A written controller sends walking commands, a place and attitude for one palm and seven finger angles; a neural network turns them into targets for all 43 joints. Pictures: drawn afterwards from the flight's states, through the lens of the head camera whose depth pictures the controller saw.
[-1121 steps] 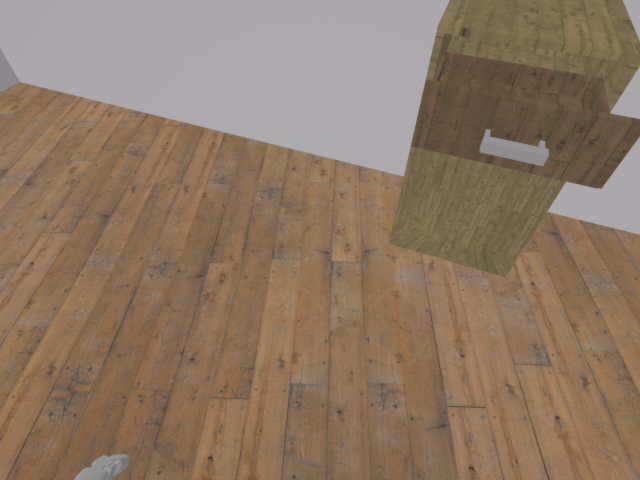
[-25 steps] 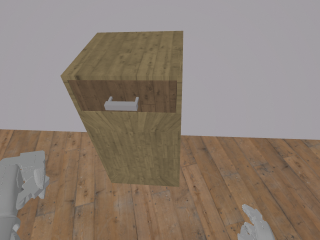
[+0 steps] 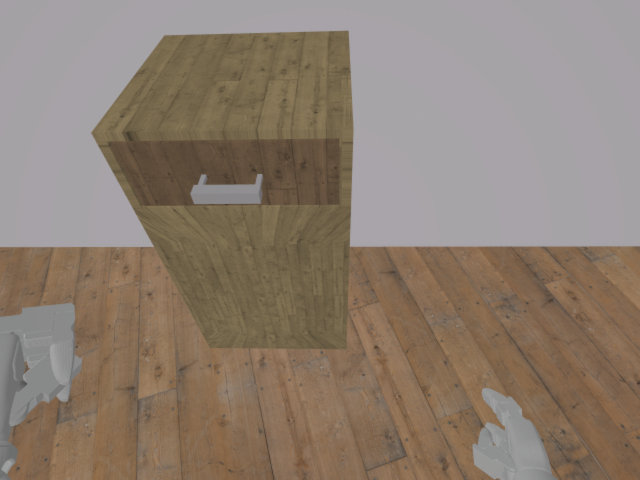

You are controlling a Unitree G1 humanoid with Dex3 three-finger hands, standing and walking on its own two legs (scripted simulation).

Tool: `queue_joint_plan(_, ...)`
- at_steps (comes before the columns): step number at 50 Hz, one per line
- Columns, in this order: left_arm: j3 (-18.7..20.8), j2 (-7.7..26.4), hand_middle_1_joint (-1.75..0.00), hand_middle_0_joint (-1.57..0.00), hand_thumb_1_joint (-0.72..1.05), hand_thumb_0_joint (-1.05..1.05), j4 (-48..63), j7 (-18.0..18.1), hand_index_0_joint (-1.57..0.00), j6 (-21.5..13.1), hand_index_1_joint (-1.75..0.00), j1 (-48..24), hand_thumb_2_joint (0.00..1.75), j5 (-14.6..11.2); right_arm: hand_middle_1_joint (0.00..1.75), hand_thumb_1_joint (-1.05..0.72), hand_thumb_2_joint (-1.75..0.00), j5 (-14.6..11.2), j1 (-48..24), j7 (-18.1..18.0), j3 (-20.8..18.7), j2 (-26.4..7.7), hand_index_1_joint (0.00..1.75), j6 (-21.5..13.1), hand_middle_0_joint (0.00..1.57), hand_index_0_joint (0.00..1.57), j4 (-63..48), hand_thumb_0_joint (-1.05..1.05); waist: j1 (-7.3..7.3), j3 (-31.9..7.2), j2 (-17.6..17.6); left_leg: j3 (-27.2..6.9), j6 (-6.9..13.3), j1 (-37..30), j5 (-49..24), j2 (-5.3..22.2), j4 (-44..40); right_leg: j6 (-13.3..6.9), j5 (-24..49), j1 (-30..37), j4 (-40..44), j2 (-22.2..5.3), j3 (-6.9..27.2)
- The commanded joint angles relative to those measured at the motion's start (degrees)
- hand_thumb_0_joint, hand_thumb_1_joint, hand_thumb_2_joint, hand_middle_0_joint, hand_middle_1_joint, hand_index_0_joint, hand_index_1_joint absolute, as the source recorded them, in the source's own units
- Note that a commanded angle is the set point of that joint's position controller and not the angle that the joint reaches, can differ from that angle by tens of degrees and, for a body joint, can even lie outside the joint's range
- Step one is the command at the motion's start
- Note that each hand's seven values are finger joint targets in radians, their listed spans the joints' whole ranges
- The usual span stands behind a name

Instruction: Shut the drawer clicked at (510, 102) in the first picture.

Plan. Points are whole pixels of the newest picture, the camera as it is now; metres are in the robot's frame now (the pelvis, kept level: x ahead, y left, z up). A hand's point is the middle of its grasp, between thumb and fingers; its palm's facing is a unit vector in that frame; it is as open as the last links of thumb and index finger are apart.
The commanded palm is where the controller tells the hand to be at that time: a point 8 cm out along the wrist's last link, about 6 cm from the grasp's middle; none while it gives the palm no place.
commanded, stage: step back with the hand held close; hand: left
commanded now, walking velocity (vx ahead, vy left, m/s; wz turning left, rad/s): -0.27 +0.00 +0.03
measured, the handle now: (229, 186) +0.62 +0.23 -0.01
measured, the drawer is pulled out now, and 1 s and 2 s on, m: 0.00 0.00 0.00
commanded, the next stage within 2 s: stop stepping back and stand still in 0.96 s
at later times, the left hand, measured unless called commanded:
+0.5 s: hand out of the picture +0.10 +0.26 +0.15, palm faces +0.35 -0.79 -0.50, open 3.2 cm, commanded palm +0.04 +0.30 +0.17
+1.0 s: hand out of the picture +0.01 +0.27 +0.16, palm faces +0.38 -0.82 -0.43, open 3.2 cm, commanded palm -0.04 +0.31 +0.17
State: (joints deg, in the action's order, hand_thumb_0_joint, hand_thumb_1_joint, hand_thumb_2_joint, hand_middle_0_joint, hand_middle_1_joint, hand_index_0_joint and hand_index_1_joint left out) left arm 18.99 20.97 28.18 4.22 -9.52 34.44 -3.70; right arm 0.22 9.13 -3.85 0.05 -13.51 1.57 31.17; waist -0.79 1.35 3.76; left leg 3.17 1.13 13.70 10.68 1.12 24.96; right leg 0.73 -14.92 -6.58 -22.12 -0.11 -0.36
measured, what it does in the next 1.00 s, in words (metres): walks backwards: right foot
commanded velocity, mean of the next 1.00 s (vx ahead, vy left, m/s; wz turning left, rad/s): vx -0.33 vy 0.00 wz -0.01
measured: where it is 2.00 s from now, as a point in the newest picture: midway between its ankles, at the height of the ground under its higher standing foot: outside the picture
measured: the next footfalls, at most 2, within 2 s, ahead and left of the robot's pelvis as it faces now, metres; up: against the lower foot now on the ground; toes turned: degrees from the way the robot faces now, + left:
right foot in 0.88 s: -0.13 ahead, -0.10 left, +0.00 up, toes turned +5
left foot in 1.04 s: -0.07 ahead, +0.12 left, +0.00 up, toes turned +2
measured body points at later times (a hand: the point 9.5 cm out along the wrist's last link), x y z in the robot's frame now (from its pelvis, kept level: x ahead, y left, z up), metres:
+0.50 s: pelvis -0.08 +0.02 -0.01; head -0.05 +0.02 +0.44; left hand +0.08 +0.30 +0.18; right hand +0.10 -0.21 -0.09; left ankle +0.03 +0.11 -0.74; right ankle -0.04 -0.13 -0.74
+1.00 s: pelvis -0.17 +0.03 -0.01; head -0.15 +0.05 +0.44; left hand -0.02 +0.31 +0.18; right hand +0.02 -0.19 -0.10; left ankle -0.07 +0.11 -0.72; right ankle -0.17 -0.11 -0.74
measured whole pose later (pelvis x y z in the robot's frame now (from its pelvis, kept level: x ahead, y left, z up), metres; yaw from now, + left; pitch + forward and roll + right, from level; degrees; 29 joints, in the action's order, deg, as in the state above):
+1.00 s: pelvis -0.17 +0.03 -0.01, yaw +2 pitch +1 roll -2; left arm 20.6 22.6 34.8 7.1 -16.1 35.6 -2.4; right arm 0.9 10.1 -3.3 -0.5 -10.3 -3.2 36.8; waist -2.2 0.6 -0.3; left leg 1.0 -0.4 30.4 16.4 -0.7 42.4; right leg 0.3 -16.7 -14.1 -29.7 2.8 2.9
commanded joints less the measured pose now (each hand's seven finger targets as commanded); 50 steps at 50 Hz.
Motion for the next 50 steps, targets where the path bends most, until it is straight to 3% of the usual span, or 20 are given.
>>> queue_joint_plan(1,8.84,10.73,-1.6,-1.4,0.9,0.0,12.74,2.01,-1.4,-3.65,-1.6,2.41,0.9,-0.64,0.3,-0.9,-0.9,-0.56,-5.22,-0.64,-2.8,-5.74,0.3,-1.38,0.2,0.2,-10.25,0.0,-0.33,-10.09,-1.86,-2.7,1.55,-9.06,-22.75,2.8,-1.01,0.52,20.7,-4.06,0.13,-1.24,-0.33)
queue_joint_plan(8,9.04,10.95,-1.6,-1.4,0.9,0.0,14.88,3.18,-1.4,-5.15,-1.6,3.22,0.9,-0.41,0.3,-0.9,-0.9,-0.82,-4.21,-1.12,-3.41,-6.26,0.3,-2.44,0.2,0.2,-10.44,0.0,0.29,-9.25,0.5,-3.8,1.71,-3.34,-12.68,3.44,-3.11,0.68,14.01,-4.37,-1.26,-0.49,0.07)
queue_joint_plan(16,9.94,10.43,-1.6,-1.4,0.9,0.0,14.46,4.06,-1.4,-7.6,-1.6,3.52,0.9,0.63,0.3,-0.9,-0.9,-0.86,-4.16,-1.43,-3.5,-6.78,0.3,-5.13,0.2,0.2,-10.28,0.0,0.63,-5.16,1.45,-7.97,3.27,13.08,14.71,5.31,-8.95,0.67,3.19,0.29,-4.68,0.8,1.03)
queue_joint_plan(19,11.14,11.11,-1.6,-1.4,0.9,0.0,15.57,4.21,-1.4,-8.39,-1.6,3.19,0.9,1.1,0.3,-0.9,-0.9,-0.67,-3.85,-1.53,-3.82,-7.08,0.3,-6.34,0.2,0.2,-10.05,0.0,0.55,-5.83,1.69,-8.8,3.6,17.12,19.43,5.65,-8.76,0.56,1.06,2.04,-5.82,1.17,1.71)
queue_joint_plan(24,10.51,10.79,-1.6,-1.4,0.9,0.0,16.98,4.45,-1.4,-9.17,-1.6,1.0,0.9,1.43,0.3,-0.9,-0.9,-0.16,-3.29,-1.66,-3.89,-7.07,0.3,-7.97,0.2,0.2,-8.91,0.0,0.99,-4.2,0.56,-8.45,2.41,14.99,21.28,4.55,-5.17,-0.59,-9.81,-5.51,-1.69,0.1,3.76)
queue_joint_plan(29,9.7,11.07,-1.6,-1.4,0.9,0.0,16.93,5.47,-1.4,-9.63,-1.6,-0.06,0.9,0.94,0.3,-0.9,-0.9,0.16,-1.97,-1.68,-3.8,-6.31,0.3,-8.37,0.2,0.2,-6.19,0.0,1.82,-5.2,-4.68,-5.52,0.0,1.23,11.9,0.66,7.15,-3.02,-11.84,-20.53,5.46,-5.02,8.08)
queue_joint_plan(31,8.94,10.66,-1.6,-1.4,0.9,0.0,16.85,5.75,-1.4,-9.76,-1.6,-1.15,0.9,1.0,0.3,-0.9,-0.9,0.1,-2.01,-1.71,-3.6,-6.06,0.3,-8.15,0.2,0.2,-5.77,0.0,2.09,-4.46,-5.19,-6.28,-0.19,0.14,10.99,0.82,6.99,-2.89,-10.67,-22.81,4.58,-5.09,6.69)
queue_joint_plan(33,9.44,11.07,-1.6,-1.4,0.9,0.0,17.08,5.81,-1.4,-10.05,-1.6,-1.56,0.9,1.08,0.3,-0.9,-0.9,0.07,-2.83,-1.94,-3.49,-6.4,0.3,-8.25,0.2,0.2,-6.12,0.0,2.03,-3.13,-0.8,-10.05,0.81,4.57,16.02,3.26,0.14,-1.23,-12.13,-20.28,0.95,-1.65,3.84)
queue_joint_plan(35,10.73,10.61,-1.6,-1.4,0.9,0.0,17.59,5.51,-1.4,-10.4,-1.6,-0.48,0.9,1.95,0.3,-0.9,-0.9,0.26,-4.24,-2.2,-3.5,-7.6,0.3,-9.14,0.2,0.2,-7.09,0.0,1.33,-4.4,10.38,-19.63,4.42,21.6,31.78,10.9,-16.63,0.75,-7.19,-2.74,-15.44,5.01,0.37)
queue_joint_plan(36,11.79,10.83,-1.6,-1.4,0.9,0.0,17.43,5.31,-1.4,-10.52,-1.6,-0.69,0.9,2.38,0.3,-0.9,-0.9,0.42,-4.59,-2.11,-3.72,-7.52,0.3,-9.31,0.2,0.2,-7.22,0.0,0.53,-5.82,12.16,-23.65,6.46,27.78,35.31,14.53,-20.3,0.71,-4.36,3.75,-24.33,6.73,0.14)
queue_joint_plan(38,12.71,11.75,-1.6,-1.4,0.9,0.0,17.97,4.87,-1.4,-10.7,-1.6,0.63,0.9,2.06,0.3,-0.9,-0.9,0.72,-3.87,-1.29,-4.33,-6.46,0.3,-9.67,0.2,0.2,-7.18,0.0,0.19,-8.55,8.11,-20.89,7.02,23.02,26.97,15.0,-16.96,-0.3,-7.99,1.28,-26.18,6.07,1.44)
queue_joint_plan(39,12.98,11.69,-1.6,-1.4,0.9,0.0,17.13,4.65,-1.4,-10.62,-1.6,2.32,0.9,1.85,0.3,-0.9,-0.9,0.56,-4.29,-0.88,-4.42,-6.54,0.3,-9.89,0.2,0.2,-7.54,0.0,0.18,-8.43,8.29,-18.76,6.6,21.94,25.46,14.46,-15.47,-0.51,-8.96,0.66,-24.14,6.0,1.45)
queue_joint_plan(42,11.27,11.25,-1.6,-1.4,0.9,0.0,17.79,4.03,-1.4,-10.66,-1.6,4.77,0.9,-0.32,0.3,-0.9,-0.9,0.75,-3.79,0.43,-4.03,-5.15,0.3,-9.8,0.2,0.2,-6.05,0.0,0.31,-8.41,8.77,-13.14,1.7,12.19,18.53,11.65,-12.07,-2.74,-12.87,-4.52,-7.47,3.65,0.16)
queue_joint_plan(43,10.8,11.71,-1.6,-1.4,0.9,0.0,19.07,3.79,-1.4,-11.11,-1.6,3.48,0.9,-0.62,0.3,-0.9,-0.9,0.8,-3.39,0.66,-3.87,-4.6,0.3,-9.5,0.2,0.2,-5.54,0.0,0.63,-8.24,5.21,-9.76,-0.27,7.14,13.14,8.93,-6.1,-3.86,-11.65,-8.86,0.99,0.38,4.56)
queue_joint_plan(44,11.89,13.4,-1.6,-1.4,0.9,0.0,19.54,4.22,-1.4,-11.56,-1.6,2.12,0.9,-0.48,0.3,-0.9,-0.9,0.62,-2.05,0.71,-3.87,-3.75,0.3,-8.91,0.2,0.2,-4.37,0.0,1.38,-8.63,-2.23,-5.17,-2.08,0.67,7.4,4.19,6.16,-6.28,-8.01,-17.13,7.75,-7.08,15.43)
queue_joint_plan(45,11.89,14.36,-1.6,-1.4,0.9,0.0,19.06,4.82,-1.4,-11.94,-1.6,-1.33,0.9,-0.45,0.3,-0.9,-0.9,0.68,-1.85,0.67,-3.08,-2.7,0.3,-8.46,0.2,0.2,-3.41,0.0,1.43,-8.4,-10.1,-2.62,-3.1,-3.55,5.13,0.76,17.32,-8.12,0.46,-24.4,12.4,-15.78,22.02)
queue_joint_plan(46,8.28,11.79,-1.6,-1.4,0.9,0.0,15.45,4.67,-1.4,-10.05,-1.6,-2.17,0.9,0.22,0.3,-0.9,-0.9,0.07,-2.43,0.52,-4.16,-4.04,0.3,-8.35,0.2,0.2,-3.05,0.0,0.96,-7.47,-15.99,-3.57,-3.08,0.65,9.74,-1.81,26.12,-9.5,3.96,-23.97,10.16,-16.68,19.58)
queue_joint_plan(47,7.52,11.11,-1.6,-1.4,0.9,0.0,15.85,4.59,-1.4,-8.94,-1.6,-3.6,0.9,0.83,0.3,-0.9,-0.9,-0.11,-4.08,0.22,-4.17,-3.98,0.3,-8.2,0.2,0.2,-3.84,0.0,0.92,-5.93,-16.29,-4.75,-2.36,4.74,10.6,-1.7,29.25,-9.71,14.39,-21.55,7.17,-15.97,17.79)
queue_joint_plan(48,7.7,11.4,-1.6,-1.4,0.9,0.0,16.03,4.45,-1.4,-8.55,-1.6,-4.73,0.9,1.26,0.3,-0.9,-0.9,0.25,-4.45,-0.16,-3.35,-3.15,0.3,-7.87,0.2,0.2,-4.12,0.0,1.56,-4.6,-14.31,-4.99,-2.06,6.59,10.07,-0.31,24.48,-9.03,24.5,-17.2,3.51,-14.43,14.65)
queue_joint_plan(50,8.26,12.01,-1.6,-1.4,0.9,0.0,15.72,4.18,-1.4,-8.07,-1.6,-6.16,0.9,1.43,0.3,-0.9,-0.9,0.47,-4.77,-1.37,-2.1,-3.37,0.3,-7.15,0.2,0.2,-3.83,0.0,2.38,-2.47,-6.91,-3.48,-1.56,3.16,-0.83,-0.65,4.11,-4.16,31.46,-14.23,-4.41,-7.84,8.84)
